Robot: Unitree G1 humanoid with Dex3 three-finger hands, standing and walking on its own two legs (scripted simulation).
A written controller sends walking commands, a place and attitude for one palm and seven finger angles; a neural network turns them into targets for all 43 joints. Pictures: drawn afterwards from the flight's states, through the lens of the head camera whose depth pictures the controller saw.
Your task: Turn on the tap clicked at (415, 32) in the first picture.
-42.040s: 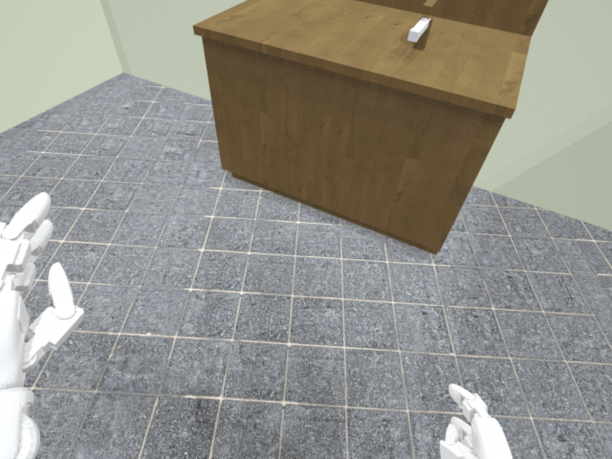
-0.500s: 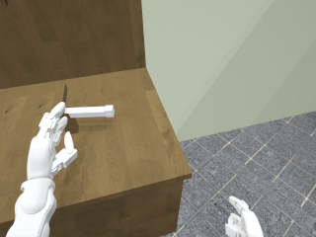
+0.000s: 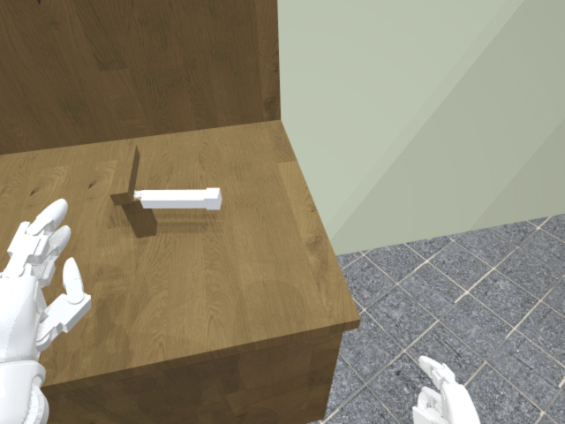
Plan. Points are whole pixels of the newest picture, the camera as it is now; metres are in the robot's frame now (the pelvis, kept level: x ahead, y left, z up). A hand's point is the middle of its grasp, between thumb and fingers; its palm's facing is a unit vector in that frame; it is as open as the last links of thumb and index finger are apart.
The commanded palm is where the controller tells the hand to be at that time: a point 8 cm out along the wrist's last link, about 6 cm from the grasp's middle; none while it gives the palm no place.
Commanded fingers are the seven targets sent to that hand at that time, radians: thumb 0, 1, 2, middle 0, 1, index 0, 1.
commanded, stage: draw the hand back beside the body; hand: left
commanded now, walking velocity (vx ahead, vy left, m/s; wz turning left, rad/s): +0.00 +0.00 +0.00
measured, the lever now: (213, 198) +0.46 +0.19 +0.06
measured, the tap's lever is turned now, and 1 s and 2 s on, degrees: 77 77 77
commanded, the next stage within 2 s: step back with the hand held close in 0.16 s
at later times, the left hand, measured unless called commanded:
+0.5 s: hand (91, 297) +0.19 +0.24 +0.16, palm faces +0.36 -0.84 -0.40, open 7.4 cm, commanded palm +0.14 +0.27 +0.17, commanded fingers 0.00 0.90 0.90 -0.20 -0.30 -0.20 -0.30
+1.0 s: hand (7, 396) +0.10 +0.27 +0.15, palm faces +0.40 -0.83 -0.40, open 7.4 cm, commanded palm +0.05 +0.30 +0.17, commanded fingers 0.00 0.90 0.90 -0.20 -0.30 -0.20 -0.30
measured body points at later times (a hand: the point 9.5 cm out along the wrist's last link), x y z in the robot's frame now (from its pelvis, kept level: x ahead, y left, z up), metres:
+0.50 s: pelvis -0.02 +0.00 +0.00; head -0.02 -0.02 +0.45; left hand +0.17 +0.28 +0.18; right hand +0.17 -0.24 -0.09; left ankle +0.02 +0.11 -0.74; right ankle -0.05 -0.10 -0.74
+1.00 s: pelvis -0.11 +0.02 -0.02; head -0.09 +0.02 +0.43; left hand +0.07 +0.31 +0.17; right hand +0.08 -0.20 -0.10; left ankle +0.01 +0.11 -0.74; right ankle -0.05 -0.10 -0.74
